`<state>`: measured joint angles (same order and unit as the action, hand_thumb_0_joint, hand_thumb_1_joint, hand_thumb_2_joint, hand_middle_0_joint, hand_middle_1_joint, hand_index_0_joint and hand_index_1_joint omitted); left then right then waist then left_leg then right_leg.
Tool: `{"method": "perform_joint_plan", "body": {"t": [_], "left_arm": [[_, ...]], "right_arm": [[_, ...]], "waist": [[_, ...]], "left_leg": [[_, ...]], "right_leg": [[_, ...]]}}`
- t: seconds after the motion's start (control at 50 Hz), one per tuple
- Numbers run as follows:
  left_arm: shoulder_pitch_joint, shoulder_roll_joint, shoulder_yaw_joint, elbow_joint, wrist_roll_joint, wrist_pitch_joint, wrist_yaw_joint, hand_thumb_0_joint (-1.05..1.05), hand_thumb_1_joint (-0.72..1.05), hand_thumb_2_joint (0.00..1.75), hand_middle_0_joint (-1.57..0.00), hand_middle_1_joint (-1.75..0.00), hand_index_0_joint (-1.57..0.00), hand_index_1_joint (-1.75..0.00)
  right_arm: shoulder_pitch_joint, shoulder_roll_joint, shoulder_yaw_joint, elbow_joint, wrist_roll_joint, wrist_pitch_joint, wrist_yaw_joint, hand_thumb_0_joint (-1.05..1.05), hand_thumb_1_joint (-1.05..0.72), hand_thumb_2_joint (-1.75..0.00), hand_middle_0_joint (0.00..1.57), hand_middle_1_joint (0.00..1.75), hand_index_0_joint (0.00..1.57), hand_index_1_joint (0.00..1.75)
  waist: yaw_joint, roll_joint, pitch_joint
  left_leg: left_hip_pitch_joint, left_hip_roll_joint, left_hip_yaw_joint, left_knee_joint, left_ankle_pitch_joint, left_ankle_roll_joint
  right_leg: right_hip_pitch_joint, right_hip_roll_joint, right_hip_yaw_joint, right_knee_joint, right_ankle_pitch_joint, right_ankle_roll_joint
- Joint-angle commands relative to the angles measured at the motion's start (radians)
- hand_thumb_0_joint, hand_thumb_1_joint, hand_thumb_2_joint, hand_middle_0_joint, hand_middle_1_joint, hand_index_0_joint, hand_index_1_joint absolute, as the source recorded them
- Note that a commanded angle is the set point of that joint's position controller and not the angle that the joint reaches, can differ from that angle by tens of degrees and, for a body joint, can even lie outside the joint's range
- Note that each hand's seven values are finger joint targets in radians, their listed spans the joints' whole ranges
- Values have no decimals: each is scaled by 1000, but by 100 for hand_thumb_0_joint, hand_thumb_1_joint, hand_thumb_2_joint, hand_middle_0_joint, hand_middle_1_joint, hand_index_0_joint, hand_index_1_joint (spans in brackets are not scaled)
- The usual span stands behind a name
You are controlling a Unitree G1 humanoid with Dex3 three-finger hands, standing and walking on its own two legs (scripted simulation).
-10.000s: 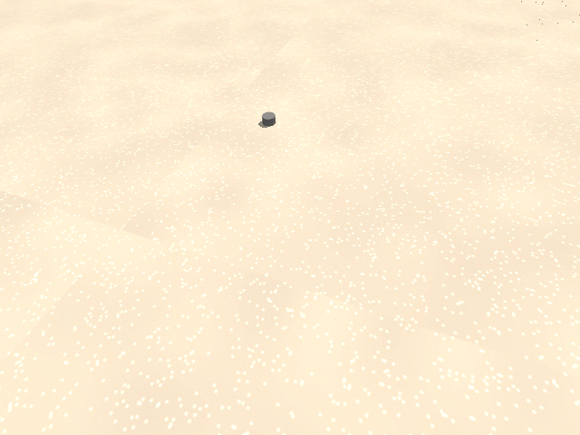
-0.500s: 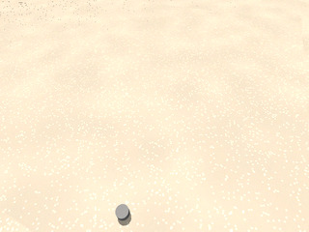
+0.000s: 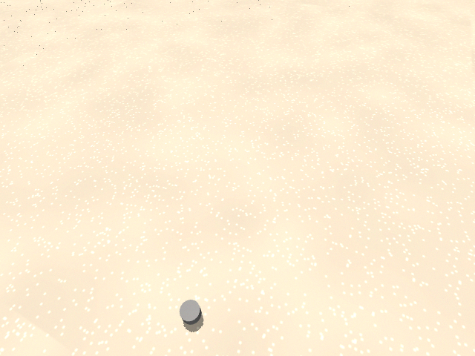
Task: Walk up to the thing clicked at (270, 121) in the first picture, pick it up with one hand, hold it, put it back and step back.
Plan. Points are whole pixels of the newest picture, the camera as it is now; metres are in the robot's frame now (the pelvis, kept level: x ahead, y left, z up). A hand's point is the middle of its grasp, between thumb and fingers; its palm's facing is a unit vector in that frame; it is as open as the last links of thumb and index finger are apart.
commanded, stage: walk up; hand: left
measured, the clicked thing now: (190, 312) +0.40 +0.24 -0.76
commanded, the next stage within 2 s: stand in 1.06 s
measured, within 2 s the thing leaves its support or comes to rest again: neither
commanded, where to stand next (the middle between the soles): +0.02 +0.00 m, yaw +0 degrees
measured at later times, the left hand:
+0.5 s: hand out of the picture +0.06 +0.26 -0.16, palm faces +0.04 -0.94 -0.34, open 7.4 cm
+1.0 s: hand out of the picture +0.07 +0.26 -0.15, palm faces +0.05 -0.94 -0.34, open 7.4 cm
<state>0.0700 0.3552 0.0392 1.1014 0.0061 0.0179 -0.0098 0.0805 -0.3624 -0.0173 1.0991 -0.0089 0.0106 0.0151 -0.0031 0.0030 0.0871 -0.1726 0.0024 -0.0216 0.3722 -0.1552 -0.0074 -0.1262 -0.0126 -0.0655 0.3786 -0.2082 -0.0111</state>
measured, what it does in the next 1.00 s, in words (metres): stands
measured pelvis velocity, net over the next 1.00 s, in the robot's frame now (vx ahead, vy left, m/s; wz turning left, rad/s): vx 0.00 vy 0.00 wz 0.05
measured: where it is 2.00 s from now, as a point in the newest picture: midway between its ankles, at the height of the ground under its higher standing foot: outside the picture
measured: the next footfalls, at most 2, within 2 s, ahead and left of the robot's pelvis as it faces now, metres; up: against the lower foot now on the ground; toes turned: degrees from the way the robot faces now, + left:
none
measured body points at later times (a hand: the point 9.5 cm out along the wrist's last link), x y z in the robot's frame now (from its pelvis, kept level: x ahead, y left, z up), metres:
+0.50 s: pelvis +0.00 +0.00 +0.00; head +0.02 +0.00 +0.45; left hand +0.06 +0.31 -0.13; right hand +0.08 -0.30 -0.13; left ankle +0.03 +0.12 -0.75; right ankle +0.00 -0.11 -0.75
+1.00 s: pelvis +0.00 +0.00 +0.00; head +0.01 +0.00 +0.45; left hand +0.07 +0.31 -0.13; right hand +0.10 -0.30 -0.13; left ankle +0.03 +0.12 -0.75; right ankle +0.00 -0.11 -0.75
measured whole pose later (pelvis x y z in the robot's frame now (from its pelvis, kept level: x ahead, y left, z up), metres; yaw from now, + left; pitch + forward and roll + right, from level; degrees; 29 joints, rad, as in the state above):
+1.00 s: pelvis +0.00 +0.00 +0.00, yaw +3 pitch -2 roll +0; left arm 0.09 0.36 0.05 1.09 0.01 0.01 -0.02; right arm 0.11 -0.36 -0.01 1.07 -0.01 0.01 0.02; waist 0.00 0.00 0.07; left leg -0.21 -0.01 -0.07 0.40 -0.16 -0.01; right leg -0.14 -0.03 -0.11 0.40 -0.22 -0.01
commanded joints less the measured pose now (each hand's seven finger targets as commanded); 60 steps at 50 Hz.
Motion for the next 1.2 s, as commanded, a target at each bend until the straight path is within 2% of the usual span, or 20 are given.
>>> {"method": "perform_joint_plan", "body": {"t": [0.0, 0.1, 0.22, 0.4, 0.5, 0.56, 0.62, 0.82, 1.02, 1.04, 1.06, 1.12, 1.16, 1.18], "left_arm": [[-27, 218, 44, -59, 7, -24, 13, 0, 90, 90, -20, -30, -20, -30], [-19, 216, 46, -58, 11, -24, 9, 0, 90, 90, -20, -30, -20, -30], [-5, 215, 48, -60, 9, -28, 8, 0, 90, 90, -20, -30, -20, -30], [1, 214, 46, -62, 6, -31, 11, 0, 90, 90, -20, -30, -20, -30], [-1, 221, 45, -70, 3, -31, 12, 0, 90, 90, -20, -30, -20, -30], [-6, 216, 45, -67, 3, -29, 13, 0, 90, 90, -20, -30, -20, -30], [-5, 222, 44, -72, 5, -30, 13, 0, 90, 90, -20, -30, -20, -30], [-26, 224, 47, -83, 8, -30, 10, 0, 90, 90, -20, -30, -20, -30], [-17, 228, 52, -84, 8, -31, 9, 0, 90, 90, -20, -30, -20, -30], [2, 196, 28, -59, 10, -31, 6, 0, 90, 90, -20, -30, -20, -30], [-8, 198, 27, -58, 15, -34, 5, 0, 90, 90, -20, -30, -20, -30], [-7, 209, 26, -49, 14, -42, 6, 0, 90, 90, -20, -30, -20, -30], [3, 211, 22, -44, 12, -47, 7, 0, 90, 90, -20, -30, -20, -30], [12, 210, 22, -39, 10, -48, 8, 0, 90, 90, -20, -30, -20, -30]], "right_arm": [[-31, -207, -46, -66, -2, -17, -11, 0, -90, -90, 20, 30, 20, 30], [-26, -215, -51, -67, -6, -20, -9, 0, -90, -90, 20, 30, 20, 30], [-11, -212, -47, -66, -5, -23, -8, 0, -90, -90, 20, 30, 20, 30], [0, -208, -44, -71, 4, -26, -12, 0, -90, -90, 20, 30, 20, 30], [-2, -210, -39, -79, 7, -24, -13, 0, -90, -90, 20, 30, 20, 30], [-6, -208, -40, -80, 7, -23, -13, 0, -90, -90, 20, 30, 20, 30], [-10, -209, -40, -85, 5, -21, -13, 0, -90, -90, 20, 30, 20, 30], [-17, -214, -41, -96, 2, -24, -10, 0, -90, -90, 20, 30, 20, 30], [-18, -220, -39, -100, 3, -24, -9, 0, -90, -90, 20, 30, 20, 30], [-14, -174, -16, -84, -7, -27, -14, 0, -90, -90, 20, 30, 20, 30], [-12, -192, -19, -81, -8, -30, -16, 0, -90, -90, 20, 30, 20, 30], [-10, -204, -19, -68, -9, -32, -19, 0, -90, -90, 20, 30, 20, 30], [1, -199, -16, -63, -7, -36, -20, 0, -90, -90, 20, 30, 20, 30], [3, -202, -16, -59, -7, -37, -21, 0, -90, -90, 20, 30, 20, 30]], "waist": [[9, -5, -84], [9, 4, -84], [11, 18, -92], [8, 11, -135], [8, -1, -132], [9, 2, -128], [10, -15, -124], [8, -3, -106], [14, 9, -116], [15, -1, -161], [7, 5, -127], [7, 7, -95], [5, 5, -93], [6, 14, -86]], "left_leg": [[-23, 100, -111, -61, 8, 37], [-55, 103, -135, -79, -67, 42], [-72, 104, -150, -78, -79, 41], [-37, 105, -141, -33, 83, 41], [-28, 96, -127, -14, 126, 37], [-36, 103, -143, -23, 133, 39], [-28, 94, -127, -11, 127, 40], [-65, 94, -147, -38, 66, 41], [-63, 87, -149, -22, 72, 42], [-15, 102, -149, -71, -37, 38], [-22, 103, -162, -83, -75, 36], [-32, 98, -152, -85, -48, 33], [-12, 101, -145, -81, 25, 31], [-12, 102, -145, -79, 31, 32]], "right_leg": [[-2, -128, 133, -92, -20, -32], [0, -121, 128, -89, -79, -33], [7, -122, 125, -83, -86, -35], [34, -127, 104, -61, 39, -34], [29, -134, 103, -53, 77, -32], [36, -130, 91, -50, 70, -33], [23, -141, 102, -59, 63, -35], [36, -135, 95, -63, 5, -32], [33, -139, 89, -63, -6, -35], [29, -146, 111, -121, -125, -26], [18, -138, 113, -126, -133, -20], [19, -141, 111, -135, -92, -15], [20, -143, 111, -135, -44, -13], [19, -137, 107, -136, -23, -10]]}}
